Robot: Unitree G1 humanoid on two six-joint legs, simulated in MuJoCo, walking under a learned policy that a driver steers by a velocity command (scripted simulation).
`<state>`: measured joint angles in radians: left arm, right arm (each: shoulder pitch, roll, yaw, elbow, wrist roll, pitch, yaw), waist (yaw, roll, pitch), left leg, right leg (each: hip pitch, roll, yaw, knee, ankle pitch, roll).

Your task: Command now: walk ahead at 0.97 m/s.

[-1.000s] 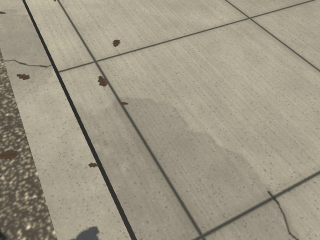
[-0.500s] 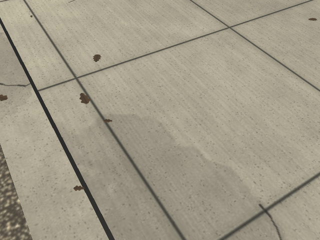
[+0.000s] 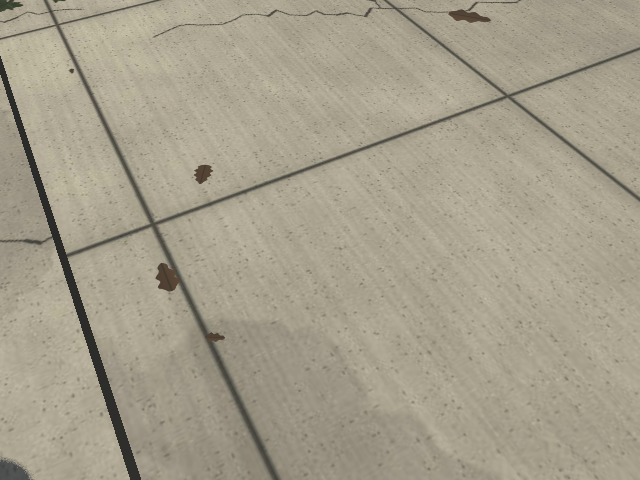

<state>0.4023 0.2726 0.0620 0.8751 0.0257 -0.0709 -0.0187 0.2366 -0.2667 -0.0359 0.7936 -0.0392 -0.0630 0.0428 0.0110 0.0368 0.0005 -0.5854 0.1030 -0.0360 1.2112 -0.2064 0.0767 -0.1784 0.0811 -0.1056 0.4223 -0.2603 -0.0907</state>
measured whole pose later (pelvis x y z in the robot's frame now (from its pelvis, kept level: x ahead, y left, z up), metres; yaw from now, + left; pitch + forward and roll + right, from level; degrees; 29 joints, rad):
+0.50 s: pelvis +0.47 +0.02 +0.00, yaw -6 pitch -1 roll +2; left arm 0.22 0.28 0.03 0.82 0.02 -0.04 -0.04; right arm 0.40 -0.28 -0.06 0.95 -0.03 -0.11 0.02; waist -0.02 -0.04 0.03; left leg -0.09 -0.08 0.16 0.35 -0.26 0.08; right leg -0.63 -0.10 0.05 1.22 -0.17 -0.10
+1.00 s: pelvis +0.95 -0.10 +0.00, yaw -31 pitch +1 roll -1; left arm 0.47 0.31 0.08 0.91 0.01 -0.06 -0.01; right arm -0.01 -0.24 0.02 0.62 -0.06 -0.07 0.02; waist 0.08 0.00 0.03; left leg -0.71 0.16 -0.10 0.95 -0.19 -0.07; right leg -0.07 0.23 0.12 0.35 -0.26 -0.19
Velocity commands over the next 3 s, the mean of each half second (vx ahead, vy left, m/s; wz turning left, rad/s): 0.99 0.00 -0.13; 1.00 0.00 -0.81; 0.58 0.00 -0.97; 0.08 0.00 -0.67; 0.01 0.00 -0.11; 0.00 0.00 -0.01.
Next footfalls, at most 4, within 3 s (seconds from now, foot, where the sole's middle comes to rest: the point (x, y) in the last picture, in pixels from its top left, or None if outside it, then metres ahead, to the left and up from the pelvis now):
0.28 left None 0.48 0.09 -0.77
0.74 right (382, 319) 0.91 -0.10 -0.77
1.16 left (386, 190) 1.38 -0.14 -0.77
1.56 right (497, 202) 1.32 -0.46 -0.77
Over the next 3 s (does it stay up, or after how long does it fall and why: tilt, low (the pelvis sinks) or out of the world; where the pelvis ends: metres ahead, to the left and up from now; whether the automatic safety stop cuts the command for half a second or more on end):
stays up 1.40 -0.35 0.00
